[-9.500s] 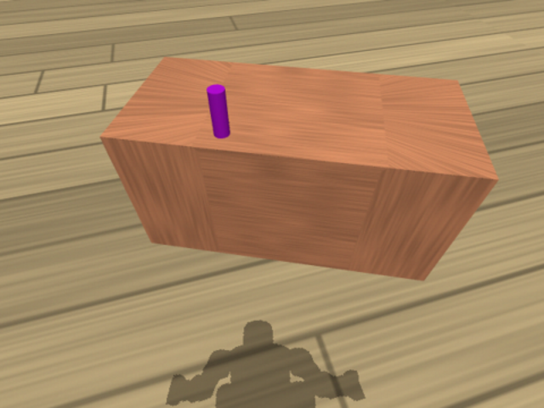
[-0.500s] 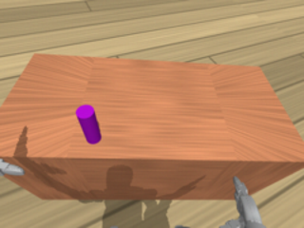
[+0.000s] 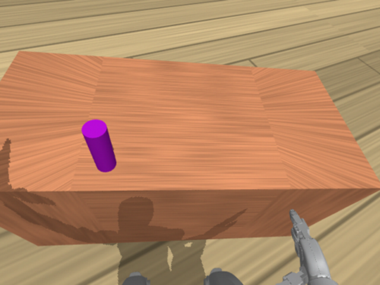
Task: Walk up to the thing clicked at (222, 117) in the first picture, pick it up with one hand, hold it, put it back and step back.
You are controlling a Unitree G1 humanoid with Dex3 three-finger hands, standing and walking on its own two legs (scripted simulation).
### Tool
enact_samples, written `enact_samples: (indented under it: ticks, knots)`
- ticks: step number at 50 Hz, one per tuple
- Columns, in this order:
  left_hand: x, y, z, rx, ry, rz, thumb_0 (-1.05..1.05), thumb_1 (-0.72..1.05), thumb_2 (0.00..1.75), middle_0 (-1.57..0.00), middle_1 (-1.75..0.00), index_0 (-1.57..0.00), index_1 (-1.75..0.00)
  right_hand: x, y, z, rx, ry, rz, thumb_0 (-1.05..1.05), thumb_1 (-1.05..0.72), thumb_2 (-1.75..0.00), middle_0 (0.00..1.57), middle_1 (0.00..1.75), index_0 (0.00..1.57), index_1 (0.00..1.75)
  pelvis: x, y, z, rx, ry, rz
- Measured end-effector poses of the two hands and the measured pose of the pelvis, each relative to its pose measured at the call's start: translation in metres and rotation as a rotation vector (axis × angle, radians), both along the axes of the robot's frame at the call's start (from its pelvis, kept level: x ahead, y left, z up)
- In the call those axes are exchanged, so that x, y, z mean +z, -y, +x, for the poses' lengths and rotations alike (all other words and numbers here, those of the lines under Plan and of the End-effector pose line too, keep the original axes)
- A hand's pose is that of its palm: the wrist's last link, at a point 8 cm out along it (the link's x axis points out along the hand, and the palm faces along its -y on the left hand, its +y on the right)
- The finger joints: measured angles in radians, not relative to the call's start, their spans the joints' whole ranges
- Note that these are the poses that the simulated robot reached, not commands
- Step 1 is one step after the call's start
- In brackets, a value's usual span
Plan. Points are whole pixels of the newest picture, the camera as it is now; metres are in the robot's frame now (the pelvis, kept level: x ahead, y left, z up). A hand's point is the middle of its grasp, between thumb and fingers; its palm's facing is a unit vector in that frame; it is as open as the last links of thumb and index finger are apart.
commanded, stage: go down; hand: left
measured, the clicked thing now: (101, 148) +0.45 +0.19 -0.04
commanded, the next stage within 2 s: approach in 1.40 s
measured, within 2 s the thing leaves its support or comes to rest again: neither
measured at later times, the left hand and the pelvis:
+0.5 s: hand out of the picture +0.37 +0.38 +0.08, palm faces +0.19 -0.98 +0.01, open 17.7 cm; pelvis +0.00 +0.00 -0.01, yaw +0 degrees
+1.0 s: hand out of the picture +0.36 +0.38 +0.08, palm faces +0.18 -0.98 +0.01, open 17.7 cm; pelvis +0.01 +0.00 -0.01, yaw +0 degrees
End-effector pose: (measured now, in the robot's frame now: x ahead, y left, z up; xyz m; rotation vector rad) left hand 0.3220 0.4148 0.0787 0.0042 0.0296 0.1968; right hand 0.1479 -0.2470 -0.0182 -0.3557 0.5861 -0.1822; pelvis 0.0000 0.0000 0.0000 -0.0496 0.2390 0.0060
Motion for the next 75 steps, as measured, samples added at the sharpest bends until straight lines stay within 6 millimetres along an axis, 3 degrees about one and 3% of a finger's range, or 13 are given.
enact_samples:
  ticks: [35,60,67,75]
  knots:
    - [0.006,-0.015,0.027,-0.028,-0.010,-0.010,-0.02,-0.61,0.07,-0.06,-0.05,-0.05,-0.06,-0.009,-0.009,-0.002,0.010,0.003,-0.011,-0.01,0.52,-0.06,0.06,0.05,0.06,0.05,-0.012,-0.002,0.002,-0.002,-0.055,-0.015]
    - [-0.001,-0.010,0.008,-0.024,-0.008,-0.018,-0.02,-0.61,0.07,-0.06,-0.06,-0.05,-0.06,-0.005,-0.003,0.001,0.009,0.032,-0.024,-0.01,0.51,-0.06,0.06,0.05,0.06,0.05,-0.012,-0.001,-0.001,0.003,-0.036,-0.010]
    - [-0.007,-0.009,0.008,-0.024,-0.001,-0.018,-0.02,-0.61,0.06,-0.06,-0.06,-0.06,-0.06,-0.007,-0.003,-0.006,0.010,0.015,-0.030,-0.01,0.51,-0.06,0.06,0.05,0.06,0.05,-0.014,-0.001,-0.005,0.003,-0.040,-0.009]
    - [0.003,-0.009,0.014,-0.031,0.018,-0.016,-0.02,-0.61,0.06,-0.06,-0.07,-0.06,-0.07,-0.003,0.002,-0.006,-0.004,0.024,-0.044,-0.01,0.51,-0.06,0.06,0.05,0.06,0.05,-0.013,-0.001,-0.003,0.001,-0.041,-0.010]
